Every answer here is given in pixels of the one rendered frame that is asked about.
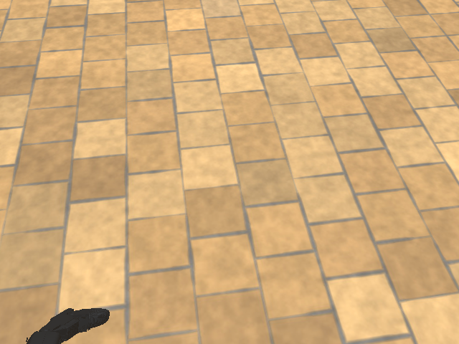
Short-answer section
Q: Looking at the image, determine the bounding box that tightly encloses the left robot hand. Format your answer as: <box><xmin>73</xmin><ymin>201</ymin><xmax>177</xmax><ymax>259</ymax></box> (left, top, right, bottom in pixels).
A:
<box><xmin>26</xmin><ymin>308</ymin><xmax>110</xmax><ymax>344</ymax></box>

